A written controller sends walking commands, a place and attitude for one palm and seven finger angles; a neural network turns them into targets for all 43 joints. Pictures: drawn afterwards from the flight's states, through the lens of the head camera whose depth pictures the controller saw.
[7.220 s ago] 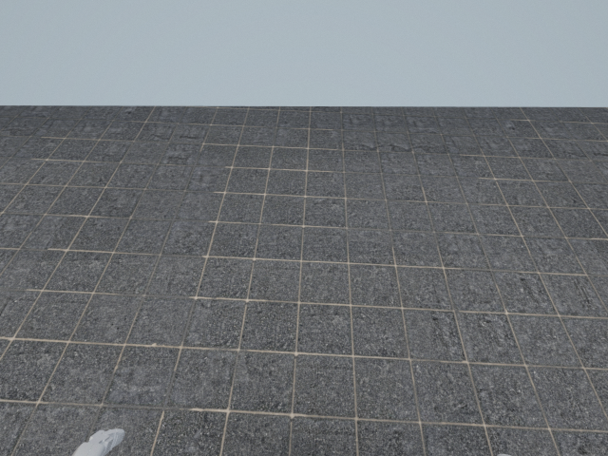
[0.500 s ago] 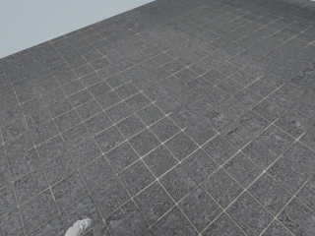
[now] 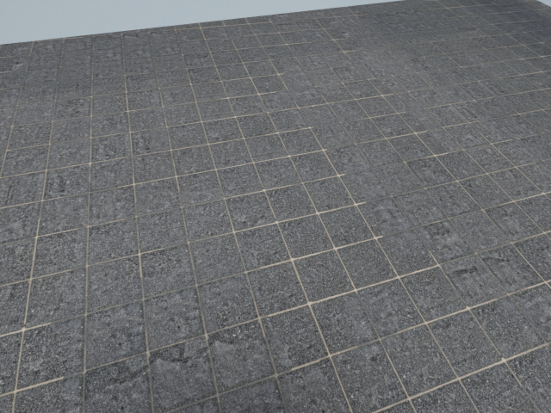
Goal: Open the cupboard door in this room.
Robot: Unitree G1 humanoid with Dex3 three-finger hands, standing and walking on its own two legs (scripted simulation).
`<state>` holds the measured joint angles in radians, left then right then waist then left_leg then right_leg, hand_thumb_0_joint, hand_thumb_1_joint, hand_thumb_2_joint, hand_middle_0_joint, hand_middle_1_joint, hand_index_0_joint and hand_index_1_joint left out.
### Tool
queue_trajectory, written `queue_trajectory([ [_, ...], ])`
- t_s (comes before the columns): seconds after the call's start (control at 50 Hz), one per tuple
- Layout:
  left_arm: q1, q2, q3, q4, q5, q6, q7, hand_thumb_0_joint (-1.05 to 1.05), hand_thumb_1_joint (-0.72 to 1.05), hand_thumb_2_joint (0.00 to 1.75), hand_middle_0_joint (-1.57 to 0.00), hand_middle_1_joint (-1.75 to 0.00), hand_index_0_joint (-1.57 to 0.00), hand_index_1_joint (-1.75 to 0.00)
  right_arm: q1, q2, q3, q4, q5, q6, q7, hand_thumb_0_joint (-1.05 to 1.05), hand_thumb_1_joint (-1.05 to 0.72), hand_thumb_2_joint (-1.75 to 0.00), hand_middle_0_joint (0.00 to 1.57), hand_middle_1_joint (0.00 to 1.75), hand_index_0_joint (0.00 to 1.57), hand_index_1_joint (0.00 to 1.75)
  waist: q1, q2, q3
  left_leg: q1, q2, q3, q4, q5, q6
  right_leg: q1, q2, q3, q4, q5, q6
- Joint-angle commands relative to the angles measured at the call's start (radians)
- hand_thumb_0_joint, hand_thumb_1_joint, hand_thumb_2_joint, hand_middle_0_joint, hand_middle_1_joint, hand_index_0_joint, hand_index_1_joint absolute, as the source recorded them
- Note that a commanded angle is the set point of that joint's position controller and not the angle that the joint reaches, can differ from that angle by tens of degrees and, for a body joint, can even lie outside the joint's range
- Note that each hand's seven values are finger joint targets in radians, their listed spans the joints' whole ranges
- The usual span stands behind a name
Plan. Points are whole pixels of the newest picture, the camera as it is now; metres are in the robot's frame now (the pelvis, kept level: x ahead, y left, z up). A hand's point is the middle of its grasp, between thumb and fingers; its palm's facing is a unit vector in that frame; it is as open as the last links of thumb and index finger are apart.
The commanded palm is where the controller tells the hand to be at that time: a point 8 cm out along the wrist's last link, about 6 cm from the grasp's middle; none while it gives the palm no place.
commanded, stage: turn or walk to find it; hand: left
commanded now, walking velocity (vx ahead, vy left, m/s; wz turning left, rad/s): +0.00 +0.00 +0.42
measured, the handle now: out of the picture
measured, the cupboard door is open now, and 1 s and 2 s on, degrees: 0 0 0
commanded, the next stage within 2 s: none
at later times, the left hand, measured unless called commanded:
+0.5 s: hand out of the picture +0.07 +0.20 -0.14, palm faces +0.19 -0.94 -0.28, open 7.4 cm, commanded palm none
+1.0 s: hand out of the picture -0.13 +0.20 -0.18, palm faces +0.48 -0.85 -0.23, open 7.4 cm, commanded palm none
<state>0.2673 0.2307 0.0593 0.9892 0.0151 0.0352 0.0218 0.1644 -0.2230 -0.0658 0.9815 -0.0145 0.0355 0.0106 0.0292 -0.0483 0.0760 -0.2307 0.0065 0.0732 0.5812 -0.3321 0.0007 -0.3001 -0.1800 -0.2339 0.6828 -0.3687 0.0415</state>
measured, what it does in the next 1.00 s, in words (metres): steps on the spot, turning left: right foot, then left foot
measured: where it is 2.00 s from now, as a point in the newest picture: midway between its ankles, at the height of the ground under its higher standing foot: outside the picture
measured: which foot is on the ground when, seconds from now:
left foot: down 0.00-0.50, up 0.52-0.96, down 0.98-1.00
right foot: up 0.00-0.48, down 0.50-0.98, up 1.00-1.00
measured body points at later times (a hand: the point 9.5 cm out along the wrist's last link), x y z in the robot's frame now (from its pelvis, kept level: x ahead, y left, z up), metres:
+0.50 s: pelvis -0.02 -0.02 +0.01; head +0.01 -0.04 +0.45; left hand +0.06 +0.25 -0.12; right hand +0.05 -0.25 -0.16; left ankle -0.02 +0.11 -0.73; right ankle +0.00 -0.12 -0.73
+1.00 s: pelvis -0.06 +0.00 +0.00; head -0.04 +0.03 +0.45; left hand -0.15 +0.24 -0.16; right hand +0.13 -0.20 -0.13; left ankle -0.11 +0.09 -0.73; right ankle +0.00 -0.12 -0.72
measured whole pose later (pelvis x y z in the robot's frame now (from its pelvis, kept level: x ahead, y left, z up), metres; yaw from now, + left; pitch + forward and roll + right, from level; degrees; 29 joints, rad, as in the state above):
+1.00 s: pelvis -0.06 +0.00 +0.00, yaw +26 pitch -1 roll +0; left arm 0.26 0.23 0.06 0.99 0.02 0.04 0.02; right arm 0.16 -0.22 -0.07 0.98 -0.01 0.04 0.01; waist 0.03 -0.05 0.08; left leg -0.25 0.01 0.08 0.60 -0.31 -0.01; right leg -0.28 -0.18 -0.23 0.69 -0.38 0.04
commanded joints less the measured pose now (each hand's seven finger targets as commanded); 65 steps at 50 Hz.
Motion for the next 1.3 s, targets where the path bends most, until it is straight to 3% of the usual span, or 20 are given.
queue_trajectory([
  [0.0,-0.098,0.08,0.011,-0.114,0.005,0.009,0.006,0.0,0.9,0.9,-0.2,-0.3,-0.2,-0.3,0.139,-0.222,-0.038,-0.028,-0.008,-0.019,-0.027,0.0,-0.9,-0.9,0.2,0.3,0.2,0.3,-0.09,0.266,-0.09,0.12,0.364,-0.354,-0.273,0.576,0.174,-0.236,0.04,0.184,0.375,-0.211,0.027],
  [0.06,-0.073,0.094,0.019,-0.081,0.002,0.005,-0.008,0.0,0.9,0.9,-0.2,-0.3,-0.2,-0.3,0.019,-0.172,-0.015,-0.06,-0.005,-0.025,-0.036,0.0,-0.9,-0.9,0.2,0.3,0.2,0.3,-0.038,0.227,-0.025,0.07,0.258,-0.265,-0.259,0.548,0.145,-0.242,0.052,0.2,0.435,-0.062,0.035],
  [0.12,-0.049,0.09,0.016,-0.07,0.001,0.002,-0.009,0.0,0.9,0.9,-0.2,-0.3,-0.2,-0.3,0.035,-0.173,-0.016,-0.062,-0.001,-0.033,-0.036,0.0,-0.9,-0.9,0.2,0.3,0.2,0.3,-0.035,0.178,-0.062,0.129,0.218,-0.244,-0.248,0.609,0.141,-0.235,0.072,0.201,0.419,-0.019,0.05],
  [0.28,-0.143,0.074,0.01,-0.124,-0.003,-0.001,0.001,0.0,0.9,0.9,-0.2,-0.3,-0.2,-0.3,0.097,-0.174,-0.031,-0.062,-0.009,-0.026,-0.033,0.0,-0.9,-0.9,0.2,0.3,0.2,0.3,-0.073,0.18,-0.09,0.166,0.235,-0.368,-0.226,0.595,0.183,-0.203,0.099,0.224,0.244,-0.079,0.055],
  [0.42,-0.049,0.07,0.011,-0.112,-0.011,-0.02,0.006,0.0,0.9,0.9,-0.2,-0.3,-0.2,-0.3,0.044,-0.17,-0.038,-0.079,-0.008,-0.015,-0.025,0.0,-0.9,-0.9,0.2,0.3,0.2,0.3,-0.012,0.172,-0.123,-0.029,0.161,-0.406,-0.151,0.474,0.131,0.109,0.149,0.194,-0.162,0.103,0.024],
  [0.44,-0.021,0.09,0.016,-0.106,-0.008,-0.028,0.009,0.0,0.9,0.9,-0.2,-0.3,-0.2,-0.3,0.046,-0.151,-0.037,-0.081,-0.001,-0.016,-0.022,0.0,-0.9,-0.9,0.2,0.3,0.2,0.3,0.0,0.125,-0.132,-0.097,0.118,-0.385,-0.106,0.372,0.09,0.212,0.118,0.21,-0.284,0.188,0.018],
  [0.46,0.006,0.158,0.028,-0.105,0.003,-0.039,0.016,0.0,0.9,0.9,-0.2,-0.3,-0.2,-0.3,0.061,-0.101,-0.031,-0.088,0.008,-0.017,-0.016,0.0,-0.9,-0.9,0.2,0.3,0.2,0.3,0.01,-0.043,-0.155,-0.247,0.036,-0.298,0.026,0.155,0.033,0.348,-0.044,0.368,-0.366,0.189,-0.027],
  [0.48,0.018,0.227,0.041,-0.111,0.013,-0.041,0.018,0.0,0.9,0.9,-0.2,-0.3,-0.2,-0.3,0.049,-0.059,-0.024,-0.117,0.005,-0.015,-0.015,0.0,-0.9,-0.9,0.2,0.3,0.2,0.3,0.022,-0.26,-0.119,-0.371,-0.09,-0.136,0.256,-0.216,-0.026,0.323,-0.275,0.59,-0.408,0.27,-0.144],
  [0.5,0.005,0.22,0.035,-0.126,0.004,-0.033,0.018,0.0,0.9,0.9,-0.2,-0.3,-0.2,-0.3,0.039,-0.107,-0.04,-0.112,-0.004,-0.002,-0.016,0.0,-0.9,-0.9,0.2,0.3,0.2,0.3,0.021,-0.161,-0.109,-0.325,-0.054,-0.171,0.438,-0.249,-0.022,0.173,-0.31,0.56,-0.421,0.244,-0.205],
  [0.54,-0.122,0.161,0.031,-0.154,0.001,-0.035,0.019,0.0,0.9,0.9,-0.2,-0.3,-0.2,-0.3,0.077,-0.107,-0.048,-0.066,-0.01,0.022,-0.005,0.0,-0.9,-0.9,0.2,0.3,0.2,0.3,-0.038,-0.126,-0.03,-0.315,-0.019,-0.18,0.604,-0.131,-0.028,0.043,-0.2,0.452,-0.467,0.042,-0.169],
  [0.58,-0.167,0.114,0.014,-0.163,-0.001,-0.04,0.016,0.0,0.9,0.9,-0.2,-0.3,-0.2,-0.3,0.123,-0.09,-0.042,-0.034,-0.012,0.026,0.004,0.0,-0.9,-0.9,0.2,0.3,0.2,0.3,-0.071,-0.082,-0.003,-0.309,0.004,-0.142,0.654,-0.033,-0.044,0.028,-0.128,0.31,-0.433,0.13,-0.131],
  [0.64,-0.099,0.107,0.012,-0.142,0.001,-0.048,0.015,0.0,0.9,0.9,-0.2,-0.3,-0.2,-0.3,0.121,-0.084,-0.037,-0.031,-0.01,0.027,0.006,0.0,-0.9,-0.9,0.2,0.3,0.2,0.3,-0.048,-0.108,-0.026,-0.327,0.015,-0.119,0.644,0.004,-0.068,0.1,-0.116,0.247,-0.411,0.217,-0.133],
  [0.84,0.032,0.177,0.037,-0.078,0.018,-0.039,0.011,0.0,0.9,0.9,-0.2,-0.3,-0.2,-0.3,-0.007,-0.054,-0.008,-0.067,0.006,0.006,0.0,0.0,-0.9,-0.9,0.2,0.3,0.2,0.3,0.024,-0.166,-0.091,-0.192,0.024,-0.013,0.213,-0.144,-0.067,0.23,-0.183,0.199,-0.285,0.547,-0.187],
  [0.92,-0.007,0.178,0.04,-0.069,0.006,-0.026,0.007,0.0,0.9,0.9,-0.2,-0.3,-0.2,-0.3,0.082,-0.077,-0.01,-0.046,0.006,-0.012,-0.003,0.0,-0.9,-0.9,0.2,0.3,0.2,0.3,-0.04,-0.11,-0.129,0.048,0.015,0.018,-0.116,0.104,-0.043,0.122,-0.152,0.114,-0.142,0.467,-0.097],
  [0.94,-0.004,0.145,0.034,-0.08,-0.003,-0.019,0.005,0.0,0.9,0.9,-0.2,-0.3,-0.2,-0.3,0.119,-0.132,-0.021,-0.038,0.003,-0.022,-0.003,0.0,-0.9,-0.9,0.2,0.3,0.2,0.3,-0.064,0.049,-0.156,0.178,0.099,-0.087,-0.209,0.226,-0.015,0.002,-0.095,0.066,-0.002,0.306,-0.043],
  [0.96,-0.018,0.076,0.017,-0.116,-0.008,-0.013,-0.001,0.0,0.9,0.9,-0.2,-0.3,-0.2,-0.3,0.148,-0.225,-0.042,-0.046,-0.003,-0.027,-0.006,0.0,-0.9,-0.9,0.2,0.3,0.2,0.3,-0.079,0.357,-0.138,0.253,0.337,-0.401,-0.255,0.507,0.078,-0.243,0.04,0.04,0.201,-0.167,0.032],
  [0.98,-0.068,0.075,0.008,-0.133,0.0,-0.001,0.004,0.0,0.9,0.9,-0.2,-0.3,-0.2,-0.3,0.171,-0.266,-0.049,-0.035,-0.005,-0.016,-0.013,0.0,-0.9,-0.9,0.2,0.3,0.2,0.3,-0.1,0.321,-0.125,0.165,0.412,-0.417,-0.264,0.575,0.164,-0.233,0.055,0.131,0.33,-0.279,0.027],
  [1.04,-0.103,0.096,0.022,-0.097,0.003,0.011,-0.003,0.0,0.9,0.9,-0.2,-0.3,-0.2,-0.3,0.038,-0.186,-0.023,-0.058,-0.009,-0.019,-0.032,0.0,-0.9,-0.9,0.2,0.3,0.2,0.3,-0.057,0.26,-0.021,0.041,0.286,-0.327,-0.287,0.413,0.15,-0.247,0.047,0.209,0.436,-0.106,0.025],
  [1.1,-0.039,0.091,0.02,-0.067,0.004,0.004,-0.011,0.0,0.9,0.9,-0.2,-0.3,-0.2,-0.3,0.011,-0.17,-0.014,-0.073,-0.003,-0.032,-0.033,0.0,-0.9,-0.9,0.2,0.3,0.2,0.3,-0.029,0.185,-0.058,0.095,0.224,-0.256,-0.271,0.484,0.135,-0.237,0.066,0.203,0.448,-0.015,0.041],
  [1.28,-0.138,0.079,0.012,-0.117,-0.002,0.0,0.0,0.0,0.9,0.9,-0.2,-0.3,-0.2,-0.3,0.106,-0.168,-0.03,-0.062,-0.007,-0.03,-0.033,0.0,-0.9,-0.9,0.2,0.3,0.2,0.3,-0.072,0.171,-0.099,0.166,0.236,-0.374,-0.242,0.565,0.179,-0.219,0.091,0.23,0.298,-0.063,0.056],
])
